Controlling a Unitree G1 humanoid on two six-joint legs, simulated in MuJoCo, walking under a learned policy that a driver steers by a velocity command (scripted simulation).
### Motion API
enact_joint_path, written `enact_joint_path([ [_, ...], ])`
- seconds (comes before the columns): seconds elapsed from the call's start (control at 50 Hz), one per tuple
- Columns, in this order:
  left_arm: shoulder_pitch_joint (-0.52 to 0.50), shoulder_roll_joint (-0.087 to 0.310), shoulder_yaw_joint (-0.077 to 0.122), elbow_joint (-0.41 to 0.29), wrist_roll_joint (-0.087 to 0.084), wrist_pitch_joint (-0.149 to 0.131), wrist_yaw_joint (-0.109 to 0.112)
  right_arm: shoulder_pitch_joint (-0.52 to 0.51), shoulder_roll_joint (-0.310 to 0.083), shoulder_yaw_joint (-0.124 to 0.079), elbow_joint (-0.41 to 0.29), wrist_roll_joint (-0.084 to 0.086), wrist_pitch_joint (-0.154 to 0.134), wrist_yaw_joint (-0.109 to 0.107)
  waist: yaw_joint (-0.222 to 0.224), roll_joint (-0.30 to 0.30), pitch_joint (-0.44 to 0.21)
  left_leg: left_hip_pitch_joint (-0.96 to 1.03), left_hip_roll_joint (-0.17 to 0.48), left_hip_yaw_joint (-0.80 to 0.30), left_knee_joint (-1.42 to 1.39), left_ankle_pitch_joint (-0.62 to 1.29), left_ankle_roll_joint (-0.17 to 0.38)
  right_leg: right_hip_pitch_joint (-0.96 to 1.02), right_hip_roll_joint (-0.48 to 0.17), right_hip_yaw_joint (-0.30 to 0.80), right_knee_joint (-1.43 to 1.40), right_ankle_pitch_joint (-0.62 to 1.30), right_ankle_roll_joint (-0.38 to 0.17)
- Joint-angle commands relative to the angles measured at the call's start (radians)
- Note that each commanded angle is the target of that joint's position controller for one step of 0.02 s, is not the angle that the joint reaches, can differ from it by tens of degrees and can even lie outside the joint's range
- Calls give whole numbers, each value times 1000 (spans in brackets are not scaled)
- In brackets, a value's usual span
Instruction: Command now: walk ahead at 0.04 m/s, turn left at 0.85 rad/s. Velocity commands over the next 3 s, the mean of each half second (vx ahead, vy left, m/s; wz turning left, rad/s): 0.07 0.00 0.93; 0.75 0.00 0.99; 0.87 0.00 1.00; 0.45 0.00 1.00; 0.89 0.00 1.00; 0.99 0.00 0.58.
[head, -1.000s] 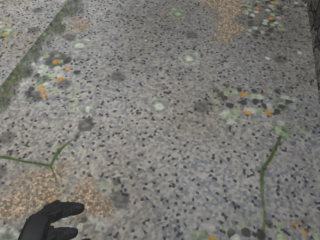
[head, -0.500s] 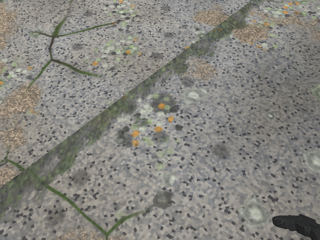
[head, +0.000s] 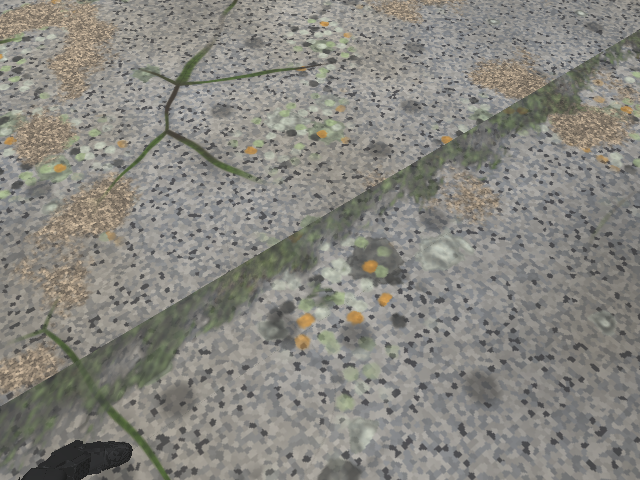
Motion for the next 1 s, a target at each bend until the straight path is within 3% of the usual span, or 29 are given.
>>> enact_joint_path([
  [0.02, 47, 191, 47, -46, 36, 2, 5, 74, -43, -8, -79, 5, -2, -7, 0, -162, -174, -212, -13, -28, 295, -389, -32, 386, -350, 278, -100, 492, -176],
  [0.04, 57, 175, 49, -53, 59, 8, 3, 120, -136, -30, -77, 2, -4, -1, -3, -211, -196, -279, 30, 16, 475, -447, -71, 354, -494, 427, -131, 475, -289],
  [0.06, 20, 138, 44, -71, 44, 9, 5, 102, -210, -52, -64, 0, 0, 3, 1, -135, -140, -299, 88, 53, 575, -362, -108, 306, -460, 339, -135, 413, -291],
  [0.08, -4, 107, 39, -78, 31, 14, 10, 84, -219, -61, -55, 1, 13, 2, 4, -77, -100, -314, 116, 82, 616, -281, -123, 269, -389, 214, -119, 308, -254],
  [0.12, -18, 90, 31, -85, 15, 29, 24, 76, -170, -56, -64, -2, 35, 3, 7, -69, -62, -328, 142, 140, 706, -189, -142, 206, -327, 94, -125, 195, -225],
  [0.16, 12, 107, 33, -71, 22, 40, 36, 16, -121, -39, -112, 5, 32, 14, 35, -106, -23, -355, 183, 228, 665, -129, -159, 181, -299, -8, -174, 159, -240],
  [0.22, 92, 129, 43, -47, 34, 55, 43, -60, -91, -23, -177, -4, 14, 33, 90, -129, -50, -402, 255, 286, 580, -117, -187, 292, -338, -49, -187, 230, -293],
  [0.32, 88, 184, 71, -44, 24, 64, 20, -84, -63, -8, -230, -9, 7, 64, 91, -109, -93, -284, 297, 354, 409, -93, -163, 296, -369, -198, -163, 372, -293],
  [0.38, 74, 192, 81, -50, 8, 57, -8, -94, -75, -17, -247, -4, 26, 77, 80, -119, -96, -196, 279, 407, 280, -84, -121, 285, -386, -254, -128, 403, -272],
  [0.44, 98, 225, 101, -34, -31, 36, -24, -82, -96, -31, -249, 9, 38, 104, 52, -110, -107, -59, 285, 433, 145, -111, -41, 225, -428, -234, -184, -198, -229],
  [0.46, 66, 205, 97, -37, -38, 30, -23, -14, -106, -41, -212, 15, 35, 108, 10, -103, -98, 49, 265, 465, 80, -84, -5, 145, -407, -262, -152, -350, -194],
  [0.48, 73, 155, 87, -37, -29, 27, -21, 105, -130, -58, -157, 18, 24, 101, -31, -45, -113, 213, 235, 457, 50, -106, 36, 33, -365, -316, -21, -426, -150],
  [0.5, 31, 77, 63, -55, -4, 25, -28, 303, -201, -91, -89, 30, 10, 85, -116, 176, -111, 434, 322, 240, -82, -248, 140, -205, -253, -417, 382, -439, -81],
  [0.52, -36, 14, 42, -164, 10, 2, -29, 313, -333, -102, -121, 9, -36, 88, -84, 381, -79, 537, 543, -408, -235, -519, 347, -645, -66, -286, 700, -550, -31],
  [0.54, -127, 95, 58, -189, -24, -35, -36, 238, -240, -74, -149, -14, -84, 99, -102, 214, -25, 462, 591, -475, -346, -608, 367, -749, -88, -101, 778, -455, -58],
  [0.56, -125, 137, 70, -195, -44, -62, -46, 172, -186, -47, -158, -16, -110, 96, -51, 211, 22, 396, 571, -395, -359, -568, 322, -723, -119, -77, 741, -350, -87],
  [0.58, -60, 152, 78, -159, -26, -79, -50, 136, -150, -32, -166, -3, -117, 91, -10, 172, 22, 360, 523, -298, -344, -491, 280, -656, -140, -77, 693, -265, -88],
  [0.6, -30, 161, 84, -140, -2, -89, -51, 104, -134, -23, -170, 4, -111, 81, 15, 161, 35, 318, 481, -209, -339, -381, 247, -598, -148, -80, 608, -174, -73],
  [0.62, 62, 136, 63, -83, 112, -21, -74, 62, -174, -22, -155, -71, -87, 76, 39, 211, 39, 187, 346, -52, -372, -282, 175, -439, -155, -159, 573, -82, -36],
  [0.66, 55, 113, 58, -98, 85, 33, -80, 101, -153, -15, -139, -64, -87, 86, 34, 182, 41, 119, 296, -8, -374, -196, 184, -380, -126, -200, 554, -29, 9],
  [0.7, -3, 103, 52, -125, 57, 54, -78, 169, -140, -11, -115, -49, -91, 92, 8, 155, 60, 118, 303, -31, -379, -169, 202, -413, -122, -200, 483, -2, 34],
  [0.82, -180, 92, 39, -215, 36, 33, -80, 239, -170, -19, -86, -47, -104, 71, -62, 163, 93, 169, 339, -116, -346, -15, 210, -367, -93, -168, 212, 68, 16],
  [0.86, -127, 107, 42, -223, 30, 26, -73, 208, -184, -21, -88, -44, -111, 61, -23, 178, 72, 175, 364, -143, -317, 161, 190, -242, -85, -157, 161, 50, -14],
  [0.9, 115, 150, 62, -170, 24, 16, -48, 124, -214, -26, -98, -49, -117, 64, 105, 168, -30, 84, 332, -103, -131, 523, 139, 114, -29, -189, 147, -76, -46],
  [0.92, 362, 196, 84, -111, 24, 13, -25, 77, -227, -28, -100, -49, -120, 74, 239, 88, -162, -35, 248, -36, 165, 607, 107, 431, -46, -186, 150, -111, -65],
  [0.94, 594, 282, 108, -89, 45, 6, 3, 86, -127, -1, -118, -55, -135, 78, 315, -68, -339, -198, 146, 49, 558, 340, 92, 703, -266, 50, 105, -536, -79],
  [0.96, 528, 362, 112, -103, 68, 5, 1, 142, 8, 33, -184, -7, -139, 83, 193, -423, -397, -451, 34, 113, 811, -316, 67, 748, -510, 636, -214, -925, -122],
  [0.98, 342, 243, 92, -140, 61, 10, 0, 94, -54, 38, -155, -35, -125, 75, 133, -271, -229, -514, 126, 153, 905, -174, 77, 550, -502, 699, -256, -871, -137],
  [1.0, 285, 159, 72, -148, 59, 13, 1, 55, -98, 25, -142, -58, -115, 83, 117, -131, -141, -509, 185, 191, 894, -86, 77, 446, -473, 514, -200, -730, -153],
])
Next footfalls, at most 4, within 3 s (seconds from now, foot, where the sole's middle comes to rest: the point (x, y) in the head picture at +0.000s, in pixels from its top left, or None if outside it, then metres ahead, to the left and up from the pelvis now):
0.50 left None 0.00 0.14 -0.77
0.92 right None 0.43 0.25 -0.77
1.38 left None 0.43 0.73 -0.77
1.82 right None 0.59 0.98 -0.93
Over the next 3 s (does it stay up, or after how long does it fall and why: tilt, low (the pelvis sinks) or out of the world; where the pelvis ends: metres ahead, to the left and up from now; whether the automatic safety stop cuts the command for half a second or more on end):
stays up -0.11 1.42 -0.06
